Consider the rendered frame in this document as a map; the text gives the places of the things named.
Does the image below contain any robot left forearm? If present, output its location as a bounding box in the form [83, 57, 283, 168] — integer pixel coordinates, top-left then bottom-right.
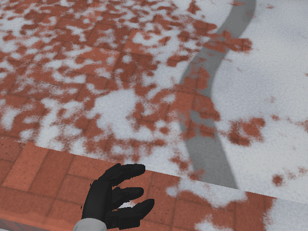
[72, 218, 107, 231]

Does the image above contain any left robot hand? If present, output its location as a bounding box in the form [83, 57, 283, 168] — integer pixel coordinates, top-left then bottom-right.
[81, 163, 155, 230]

